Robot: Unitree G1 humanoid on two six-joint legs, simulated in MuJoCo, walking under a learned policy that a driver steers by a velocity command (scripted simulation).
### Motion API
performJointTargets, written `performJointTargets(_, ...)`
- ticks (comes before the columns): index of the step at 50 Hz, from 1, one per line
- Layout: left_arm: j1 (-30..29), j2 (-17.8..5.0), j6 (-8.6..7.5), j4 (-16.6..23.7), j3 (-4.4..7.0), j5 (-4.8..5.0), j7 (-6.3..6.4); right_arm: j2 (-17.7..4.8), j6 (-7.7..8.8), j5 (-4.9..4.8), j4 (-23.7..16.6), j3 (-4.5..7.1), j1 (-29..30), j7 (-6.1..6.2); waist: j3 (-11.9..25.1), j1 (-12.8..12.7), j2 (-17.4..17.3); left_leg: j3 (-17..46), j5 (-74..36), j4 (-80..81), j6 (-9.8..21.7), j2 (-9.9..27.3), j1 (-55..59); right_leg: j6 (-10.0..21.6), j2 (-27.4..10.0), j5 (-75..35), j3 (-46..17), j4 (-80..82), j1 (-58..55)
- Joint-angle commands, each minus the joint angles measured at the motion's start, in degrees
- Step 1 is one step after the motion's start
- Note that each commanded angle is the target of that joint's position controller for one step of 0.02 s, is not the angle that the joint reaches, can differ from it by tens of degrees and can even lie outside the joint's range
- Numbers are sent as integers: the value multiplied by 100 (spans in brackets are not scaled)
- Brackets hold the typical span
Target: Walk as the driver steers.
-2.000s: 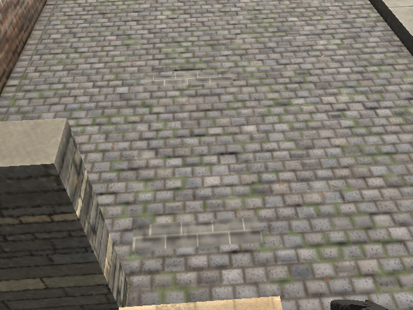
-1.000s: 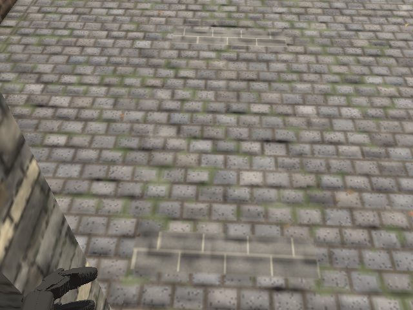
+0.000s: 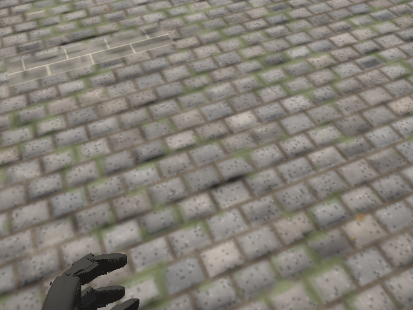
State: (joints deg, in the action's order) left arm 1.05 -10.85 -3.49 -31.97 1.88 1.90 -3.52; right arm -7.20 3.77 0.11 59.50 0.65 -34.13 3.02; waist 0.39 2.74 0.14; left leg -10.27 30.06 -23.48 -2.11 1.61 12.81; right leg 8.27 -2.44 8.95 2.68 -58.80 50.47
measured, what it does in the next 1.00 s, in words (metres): walks ahead, turning left: right foot, then left foot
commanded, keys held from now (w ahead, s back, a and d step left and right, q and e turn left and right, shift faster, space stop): w+q+shift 0.72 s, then w+shift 0.20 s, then shift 0.08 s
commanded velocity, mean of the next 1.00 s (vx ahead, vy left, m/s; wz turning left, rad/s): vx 0.99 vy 0.00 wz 0.56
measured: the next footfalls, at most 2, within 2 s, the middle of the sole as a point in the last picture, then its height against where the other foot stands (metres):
right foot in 0.04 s outside the picture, level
left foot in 0.50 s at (177, 251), level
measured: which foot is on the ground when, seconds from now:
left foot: down 0.00-0.04, up 0.06-0.48, down 0.50-0.92, up 0.94-1.00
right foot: up 0.00-0.02, down 0.04-0.50, up 0.52-0.90, down 0.92-1.00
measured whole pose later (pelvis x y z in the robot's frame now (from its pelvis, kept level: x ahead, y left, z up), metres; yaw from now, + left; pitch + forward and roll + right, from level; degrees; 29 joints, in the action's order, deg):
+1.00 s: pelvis +0.93 +0.13 +0.03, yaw +38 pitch +1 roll -2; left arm 5.0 -14.1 -8.2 -35.1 3.5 -0.3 -0.8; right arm -14.6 3.2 -2.0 45.1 3.5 -19.3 0.3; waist -2.5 2.1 -1.6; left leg 11.5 27.5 -71.7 4.2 -7.3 -13.2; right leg 0.2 3.4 9.2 -1.4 -33.6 25.3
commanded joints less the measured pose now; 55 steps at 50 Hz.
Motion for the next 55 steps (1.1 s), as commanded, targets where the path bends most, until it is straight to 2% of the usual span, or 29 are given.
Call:
performJointTargets(1, 1056, -765, -41, 287, 294, 30, 52, -1776, 145, 147, -343, 288, 313, 46, 123, -1504, -1263, 841, -11009, -1259, 844, 1536, -1696, 241, 733, 225, 350, 1137, -3705)
performJointTargets(2, 2668, -1111, 102, -264, 451, 38, 179, -1894, 210, 40, -506, 324, 1119, -53, 622, -2468, -978, 690, -9814, -2882, 748, 1101, -2576, 389, 353, -970, -129, 2564, -5825)
performJointTargets(3, 3282, -1492, 137, -749, 420, -106, 296, -974, 308, 129, -908, 148, 1323, -121, 1094, -1934, 920, 854, -1592, -5947, 632, -163, -4399, 452, -881, -1956, -1787, 1872, -7578)
performJointTargets(4, 2972, -1443, 18, -515, 380, -446, 322, -798, 537, -346, -1151, 90, 466, -219, 2551, -1268, 1708, 2408, -280, -7158, 792, -606, -4914, 1229, -2142, -1453, -4341, 2872, -8048)
performJointTargets(6, 2688, -619, -125, -1021, 242, -428, 234, -758, 475, -474, -1575, 223, 1618, -155, 410, -1009, 680, 1976, -801, -6380, 743, -187, -5805, 608, -1631, -263, -3249, 3906, -6279)
performJointTargets(7, 2282, -403, -176, -1131, 194, -377, 203, -434, 394, -364, -1587, 164, 1817, -137, -183, -720, 60, 1892, -1198, -6095, 749, 118, -5757, 404, -1502, -322, -2617, 4071, -5336)
performJointTargets(8, 2011, -12, -289, -1041, 94, -370, 172, -443, 286, -391, -1476, 229, 1614, -188, -278, -494, 198, 1996, -1720, -5868, 805, 293, -5407, 305, -1288, -572, -1807, 4121, -4653)
performJointTargets(12, 1446, -88, -384, -1239, 154, -279, 241, -369, -5, -470, -1553, 288, 1632, -376, -419, -1, 191, 1932, -2119, -4890, 776, 630, -5251, -250, -1021, -1410, -325, 4691, -3945)
performJointTargets(17, 1334, -612, -479, -1341, 301, -278, 448, -603, 103, -236, -2026, 275, 2745, -593, -904, -127, -23, 1018, -4050, -2719, 740, 255, -5168, -648, -560, -2242, 956, 5268, -3964)
performJointTargets(20, 1905, -975, -418, -1466, 408, -226, 645, -945, 100, -202, -2176, 385, 3184, -710, -715, -314, 171, 133, -4422, -1680, 922, -333, -4497, -852, -656, -4979, 1186, 4686, -4846)
performJointTargets(22, 1731, -1503, -299, -1318, 544, -189, 708, -1415, -27, -320, -2106, 582, 2376, -692, -86, 309, 872, -110, -3703, -1811, 1018, -663, -3515, -900, -892, -7277, 1114, 3659, -5449)
performJointTargets(24, 714, -1741, -272, -947, 620, -130, 645, -2130, -342, -307, -1445, 914, -190, -606, 845, 1727, 1037, 537, -3028, -2015, 1480, -506, -790, -749, -960, -7918, 832, 779, -4512)
performJointTargets(25, 59, -1090, -386, -788, 450, 0, 466, -1886, -448, -258, -1060, 818, -988, -525, 567, 2033, -297, 1186, -3643, -1245, 1785, -133, 23, -850, 137, -2516, 900, -2206, -3259)
performJointTargets(26, 929, 133, -584, -415, 121, -8, 280, -1577, -271, 70, -1215, 598, -109, -643, 503, 463, -2344, 3349, -2869, -1155, 2496, 84, 525, -888, 1063, 2480, -255, -4122, -1126)
performJointTargets(27, 1553, -139, -765, -226, 45, 63, 230, -1478, -93, 155, -1575, 531, 476, -642, 1396, 110, -1969, 5650, -345, 221, 3181, 958, 824, -640, 917, 2364, -1293, -4260, -436)
performJointTargets(28, 946, -626, -841, -83, 119, 107, 241, -1371, 23, 62, -1740, 543, 551, -627, 896, 233, -730, 6086, 519, 1070, 2855, 1023, 222, -414, 686, 1936, -1288, -3533, -421)
performJointTargets(29, 643, -719, -828, -53, 169, 52, 290, -1299, 144, -19, -1846, 506, 992, -680, 193, -126, 551, 5752, 366, 1236, 2492, 882, -834, -321, 400, 1397, -1254, -2686, -639)
performJointTargets(31, 743, -750, -689, -105, 191, -170, 379, -1415, 262, -108, -2059, 503, 1565, -633, -106, -517, 774, 5172, -730, 1170, 2440, 497, -2157, -635, 141, 1073, -1307, -1925, -1321)
performJointTargets(36, -695, -473, -515, 426, 80, -319, 464, -1127, 159, -257, -2035, 382, 1290, -269, -644, -99, 147, 3465, -2484, 1089, 1951, -391, -3585, -1195, 93, -146, -705, 999, -2046)
performJointTargets(38, -1038, -261, -496, 556, 41, -266, 398, -1149, 73, -232, -1916, 396, 1161, -226, -536, 204, -340, 3094, -2388, 998, 1624, -584, -3962, -1252, 344, -1344, -392, 2171, -2887)
performJointTargets(42, -1173, -671, -543, 643, 239, -45, 350, -1068, 67, -282, -1612, 431, 695, -219, -346, 438, -676, 3453, -2521, 471, 1419, -132, -2563, -1168, 345, -1699, -596, 3128, -2982)
performJointTargets(44, -546, -1024, -609, 518, 428, -11, 360, -1263, 32, -210, -1614, 521, 850, -204, 60, -16, -755, 3392, -4679, -449, 1246, 23, -1739, -860, 459, -1191, -459, 3234, -3410)
performJointTargets(46, 1955, -1350, -521, 71, 550, 24, 440, -1274, 34, 135, -2000, 463, 1742, -341, 1534, -1407, -767, 3049, -5264, -3190, 1005, -35, -2813, -345, -307, -389, -1058, 2401, -6187)
performJointTargets(47, 2474, -1870, -513, -208, 597, -240, 339, -405, 74, -84, -1902, 266, 299, -346, 2398, -625, 2093, 2579, -333, -5451, 589, -1134, -4599, 744, -1766, 134, -4055, 3103, -8012)
performJointTargets(48, 2671, -1507, -557, -407, 557, -257, 211, -751, 70, -415, -1737, 199, 32, -295, 2270, -742, 2506, 2469, 90, -6259, 558, -846, -5725, 1064, -2220, 1828, -5915, 3946, -8108)
performJointTargets(49, 2215, -936, -497, -320, 448, -265, 251, -1106, 51, -337, -1903, 260, 1072, -262, 1125, -951, 1392, 2286, -210, -6397, 542, -525, -6089, 837, -1897, 1145, -4999, 4078, -7280)
performJointTargets(50, 1634, -828, -452, -283, 356, -302, 254, -1226, 76, -148, -2190, 265, 2046, -246, 382, -852, 240, 2067, -576, -6083, 496, -389, -5793, 596, -1573, -758, -3822, 4014, -6090)
performJointTargets(51, 1455, -818, -449, -357, 305, -312, 211, -1204, 107, 1, -2335, 282, 2455, -246, 123, -666, -192, 1927, -545, -5792, 424, -298, -5498, 518, -1383, -2680, -3026, 3877, -5300)
performJointTargets(55, 1428, -557, -506, -886, 104, -211, 174, -785, 68, -15, -2349, 191, 2267, -327, 273, -160, 338, 1561, -810, -3780, 256, 13, -4925, 271, -862, -4742, -1719, 3985, -4620)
